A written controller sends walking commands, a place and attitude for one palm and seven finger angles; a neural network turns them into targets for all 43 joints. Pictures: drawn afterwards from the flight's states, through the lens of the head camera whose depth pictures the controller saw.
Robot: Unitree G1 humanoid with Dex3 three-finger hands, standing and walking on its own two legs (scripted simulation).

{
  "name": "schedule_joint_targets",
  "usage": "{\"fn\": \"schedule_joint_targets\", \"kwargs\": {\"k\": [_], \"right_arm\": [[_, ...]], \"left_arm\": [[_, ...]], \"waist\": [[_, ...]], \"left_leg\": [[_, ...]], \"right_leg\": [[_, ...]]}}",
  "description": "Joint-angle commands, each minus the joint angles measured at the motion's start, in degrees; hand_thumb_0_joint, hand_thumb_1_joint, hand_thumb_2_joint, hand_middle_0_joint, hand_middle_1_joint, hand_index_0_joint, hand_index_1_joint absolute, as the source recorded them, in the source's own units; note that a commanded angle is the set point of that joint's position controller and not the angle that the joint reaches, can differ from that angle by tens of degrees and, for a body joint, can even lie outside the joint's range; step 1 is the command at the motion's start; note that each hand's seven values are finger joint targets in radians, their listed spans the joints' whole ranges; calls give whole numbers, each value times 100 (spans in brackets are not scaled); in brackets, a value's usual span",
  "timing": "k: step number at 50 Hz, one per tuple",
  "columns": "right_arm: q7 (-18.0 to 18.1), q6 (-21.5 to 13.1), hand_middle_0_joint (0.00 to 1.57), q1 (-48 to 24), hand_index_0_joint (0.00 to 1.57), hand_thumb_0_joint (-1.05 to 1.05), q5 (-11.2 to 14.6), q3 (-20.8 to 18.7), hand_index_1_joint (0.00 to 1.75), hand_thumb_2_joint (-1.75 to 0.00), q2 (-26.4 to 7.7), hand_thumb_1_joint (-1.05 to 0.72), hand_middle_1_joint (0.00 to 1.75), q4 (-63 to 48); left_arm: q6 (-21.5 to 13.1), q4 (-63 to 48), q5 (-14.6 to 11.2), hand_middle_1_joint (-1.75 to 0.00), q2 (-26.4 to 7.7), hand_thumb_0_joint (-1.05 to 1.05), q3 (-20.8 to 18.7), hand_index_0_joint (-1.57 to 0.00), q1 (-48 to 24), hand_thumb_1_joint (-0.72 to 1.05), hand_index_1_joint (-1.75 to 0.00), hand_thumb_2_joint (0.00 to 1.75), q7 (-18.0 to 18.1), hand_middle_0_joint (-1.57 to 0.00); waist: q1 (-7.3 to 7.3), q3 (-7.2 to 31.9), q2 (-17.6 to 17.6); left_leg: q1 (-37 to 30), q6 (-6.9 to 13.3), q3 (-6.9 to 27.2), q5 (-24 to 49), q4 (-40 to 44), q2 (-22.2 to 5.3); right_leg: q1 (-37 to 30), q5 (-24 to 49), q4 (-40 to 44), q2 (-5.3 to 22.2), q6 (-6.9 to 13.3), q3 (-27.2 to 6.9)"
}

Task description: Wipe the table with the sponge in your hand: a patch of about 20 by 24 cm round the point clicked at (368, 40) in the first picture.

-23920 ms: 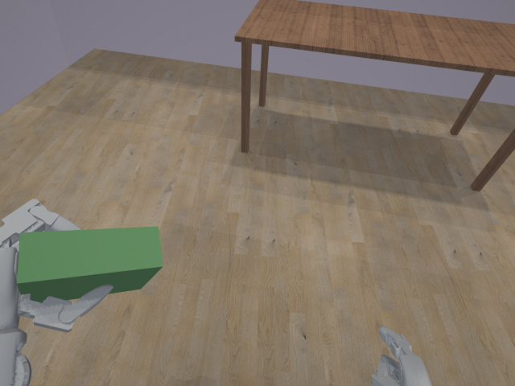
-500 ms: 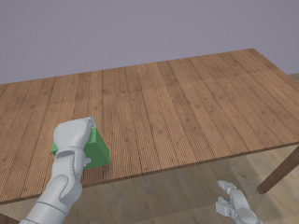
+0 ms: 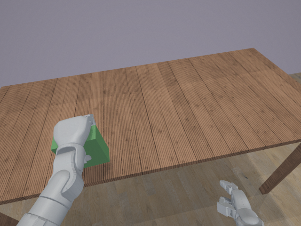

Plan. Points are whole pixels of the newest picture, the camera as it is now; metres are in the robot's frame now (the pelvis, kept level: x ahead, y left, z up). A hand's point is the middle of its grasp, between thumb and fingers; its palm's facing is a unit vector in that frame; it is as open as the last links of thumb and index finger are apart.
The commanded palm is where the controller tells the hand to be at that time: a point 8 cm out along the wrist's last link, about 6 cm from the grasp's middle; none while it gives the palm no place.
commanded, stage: lower the sponge onto the table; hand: left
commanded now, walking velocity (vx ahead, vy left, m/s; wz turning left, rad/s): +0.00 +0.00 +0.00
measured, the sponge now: (86, 152) +0.29 +0.25 +0.01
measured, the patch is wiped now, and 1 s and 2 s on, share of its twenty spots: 0.00 0.00 0.20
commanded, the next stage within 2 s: wipe forward along the first lane in 1.26 s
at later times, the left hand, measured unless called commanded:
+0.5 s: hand (78, 149) +0.28 +0.26 +0.05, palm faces -0.04 -0.11 -0.99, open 9.5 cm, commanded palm +0.26 +0.25 +0.11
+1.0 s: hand (85, 149) +0.30 +0.26 +0.02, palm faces -0.06 -0.09 -0.99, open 9.5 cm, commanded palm +0.28 +0.25 +0.09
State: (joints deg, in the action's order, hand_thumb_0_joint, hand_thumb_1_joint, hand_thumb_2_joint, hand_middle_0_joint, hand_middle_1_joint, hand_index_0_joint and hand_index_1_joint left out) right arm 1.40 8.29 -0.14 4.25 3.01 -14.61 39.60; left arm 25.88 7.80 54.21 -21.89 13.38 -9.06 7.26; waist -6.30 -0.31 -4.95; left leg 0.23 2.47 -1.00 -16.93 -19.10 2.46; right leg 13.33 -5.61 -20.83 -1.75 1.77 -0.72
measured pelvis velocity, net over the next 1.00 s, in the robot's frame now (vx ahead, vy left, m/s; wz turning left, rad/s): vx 0.01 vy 0.01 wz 0.00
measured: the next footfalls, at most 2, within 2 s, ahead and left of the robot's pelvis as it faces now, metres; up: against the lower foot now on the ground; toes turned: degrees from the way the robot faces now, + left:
none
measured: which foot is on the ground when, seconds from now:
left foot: down 0.00-1.00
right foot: down 0.00-1.00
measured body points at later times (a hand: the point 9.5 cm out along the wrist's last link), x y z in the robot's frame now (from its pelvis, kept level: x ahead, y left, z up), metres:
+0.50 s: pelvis +0.00 +0.00 +0.00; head +0.00 -0.03 +0.45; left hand +0.28 +0.26 +0.10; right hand +0.24 -0.21 -0.09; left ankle -0.07 +0.09 -0.74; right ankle +0.06 -0.11 -0.74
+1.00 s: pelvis +0.01 +0.01 +0.00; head +0.02 -0.01 +0.45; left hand +0.30 +0.26 +0.08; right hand +0.23 -0.21 -0.10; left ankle -0.07 +0.09 -0.74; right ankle +0.06 -0.11 -0.74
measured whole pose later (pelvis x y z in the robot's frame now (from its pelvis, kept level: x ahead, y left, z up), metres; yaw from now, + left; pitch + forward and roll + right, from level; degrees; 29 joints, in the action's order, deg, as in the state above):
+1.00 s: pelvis +0.01 +0.01 +0.00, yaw +0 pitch +1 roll -1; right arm 1.9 7.6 2.3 3.5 1.3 -15.2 39.1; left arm 22.8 13.7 55.7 -20.1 13.7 -7.8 8.8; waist -6.0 0.4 -4.1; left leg 3.7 3.2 -0.9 -18.3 -21.1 2.8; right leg 16.5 -6.7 -22.1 -1.4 1.0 -0.8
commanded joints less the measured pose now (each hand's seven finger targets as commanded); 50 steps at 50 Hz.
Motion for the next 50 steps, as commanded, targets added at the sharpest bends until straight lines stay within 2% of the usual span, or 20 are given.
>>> {"fn": "schedule_joint_targets", "kwargs": {"k": [1, 3, 4, 5, 7, 9, 10, 14, 17, 19, 24, 25, 27, 29, 32, 34, 41, 47, 49, 50], "right_arm": [[10, -209, 20, -1188, 20, 0, 36, -241, 30, -90, -701, -90, 30, -1085], [5, -192, 20, -1119, 20, 0, -1, -266, 30, -90, -723, -90, 30, -1099], [-8, -203, 20, -1169, 20, 0, -18, -251, 30, -90, -748, -90, 30, -1168], [-4, -216, 20, -1133, 20, 0, -29, -256, 30, -90, -683, -90, 30, -1261], [20, -236, 20, -1024, 20, 0, -68, -284, 30, -90, -686, -90, 30, -1191], [31, -266, 20, -1053, 20, 0, -97, -288, 30, -90, -705, -90, 30, -1219], [37, -282, 20, -1016, 20, 0, -106, -295, 30, -90, -622, -90, 30, -1244], [51, -323, 20, -1072, 20, 0, -75, -307, 30, -90, -653, -90, 30, -1152], [72, -306, 20, -1056, 20, 0, -27, -316, 30, -90, -663, -90, 30, -1032], [95, -301, 20, -1122, 20, 0, 24, -282, 30, -90, -709, -90, 30, -1013], [128, -313, 20, -1046, 20, 0, -12, -302, 30, -90, -734, -90, 30, -1079], [140, -334, 20, -987, 20, 0, -31, -316, 30, -90, -696, -90, 30, -1106], [152, -343, 20, -848, 20, 0, -85, -332, 30, -90, -708, -90, 30, -1047], [147, -354, 20, -839, 20, 0, -96, -326, 30, -90, -729, -90, 30, -1070], [119, -367, 20, -759, 20, 0, -127, -372, 30, -90, -648, -90, 30, -1070], [88, -375, 20, -836, 20, 0, -118, -370, 30, -90, -679, -90, 30, -1085], [85, -314, 20, -883, 20, 0, -39, -387, 30, -90, -694, -90, 30, -1011], [82, -341, 20, -754, 20, 0, -93, -431, 30, -90, -709, -90, 30, -1014], [82, -341, 20, -765, 20, 0, -87, -405, 30, -90, -720, -90, 30, -1023], [90, -336, 20, -711, 20, 0, -88, -409, 30, -90, -687, -90, 30, -1013]], "left_arm": [[162, -885, 108, -160, -781, 0, -478, -120, -1310, 10, -160, 130, -30, -120], [50, -968, 140, -160, -822, 0, -485, -120, -1383, 10, -160, 130, -121, -120], [-23, -1174, 171, -160, -1229, 0, -900, -120, -1309, 10, -160, 130, -109, -120], [-117, -1410, 188, -160, -1022, 0, -720, -120, -1396, 10, -160, 130, -122, -120], [-344, -1387, 212, -160, -1191, 0, -904, -120, -1321, 10, -160, 130, -46, -120], [-498, -1678, 292, -160, -1725, 0, -1431, -120, -1299, 10, -160, 130, 104, -120], [-541, -1818, 337, -160, -1358, 0, -1114, -120, -1486, 10, -160, 130, 156, -120], [-471, -1771, 282, -160, -1450, 0, -1218, -120, -1437, 10, -160, 130, 349, -120], [-253, -1371, 162, -160, -967, 0, -727, -120, -1428, 10, -160, 130, 291, -120], [-126, -1153, 107, -160, -1156, 0, -848, -120, -1622, 10, -160, 130, 200, -120], [-262, -1056, 128, -160, -1164, 0, -764, -120, -1795, 10, -160, 130, -40, -120], [-369, -1116, 144, -160, -935, 0, -560, -120, -1862, 10, -160, 130, -70, -120], [-593, -925, 192, -160, -1000, 0, -641, -120, -1819, 10, -160, 130, -47, -120], [-742, -883, 229, -160, -1472, 0, -1169, -120, -1645, 10, -160, 130, 66, -120], [-878, -905, 321, -160, -1021, 0, -875, -120, -1557, 10, -160, 130, 261, -120], [-811, -938, 350, -160, -1317, 0, -1220, -120, -1368, 10, -160, 130, 422, -120], [-294, -603, 295, -160, -818, 0, -693, -120, -1601, 10, -160, 130, 513, -120], [-430, -741, 290, -160, -549, 0, -340, -120, -1663, 10, -160, 130, 357, -120], [-489, -634, 283, -160, -829, 0, -654, -120, -1576, 10, -160, 130, 377, -120], [-521, -623, 276, -160, -607, 0, -461, -120, -1711, 10, -160, 130, 366, -120]], "waist": [[19, 1310, 538], [21, 1409, 606], [-50, 1554, 583], [-35, 1772, 482], [-51, 1742, 561], [-164, 1738, 319], [-106, 1906, 292], [-91, 1431, 104], [41, 1210, 208], [99, 1046, 339], [88, 1384, 376], [104, 1600, 362], [88, 1606, 409], [-20, 1604, 344], [-38, 1688, 322], [-130, 1669, 118], [22, 1564, 434], [92, 1824, 318], [42, 1712, 405], [105, 1778, 474]], "left_leg": [[1144, -109, 439, 1620, 385, -62], [1128, -84, 433, 1720, 328, -56], [1096, -49, 476, 1668, 334, -67], [1113, -32, 440, 1765, 314, -51], [1138, -54, 444, 1813, 278, -63], [1115, -51, 515, 1738, 318, -75], [1128, -60, 452, 1860, 285, -68], [1040, -98, 505, 1737, 332, -79], [1054, -105, 428, 1595, 331, -72], [1062, -68, 439, 1329, 371, -56], [1042, -29, 432, 1356, 321, -26], [1041, -10, 398, 1470, 274, -15], [1089, -71, 432, 1593, 247, -34], [1155, -91, 469, 1527, 280, -55], [1193, -195, 452, 1920, 219, -84], [1157, -224, 483, 1928, 244, -86], [1133, -210, 431, 1960, 165, -96], [933, -225, 489, 2303, 29, -110], [998, -237, 526, 2206, 56, -117], [1041, -223, 483, 2174, 32, -105]], "right_leg": [[-1761, 531, -15, 100, 403, -556], [-1797, 748, -55, 106, 390, -587], [-1897, 706, -87, 55, 415, -760], [-2102, 884, -176, 117, 393, -640], [-2101, 1078, -190, 105, 397, -686], [-2118, 1023, -209, 38, 437, -910], [-2220, 1140, -274, 85, 418, -746], [-1818, 847, -91, 19, 467, -896], [-1622, 625, 18, 80, 420, -677], [-1447, 229, 134, 39, 416, -810], [-1570, 256, 65, 53, 396, -733], [-1700, 414, -4, 97, 371, -601], [-1673, 648, -51, 77, 401, -590], [-1711, 613, -80, 30, 428, -755], [-1723, 1016, -198, 57, 449, -584], [-1696, 1004, -197, 13, 481, -728], [-1507, 955, -175, 82, 442, -537], [-1456, 1239, -311, 59, 433, -463], [-1421, 1174, -304, 10, 457, -592], [-1459, 1193, -330, 49, 425, -482]]}}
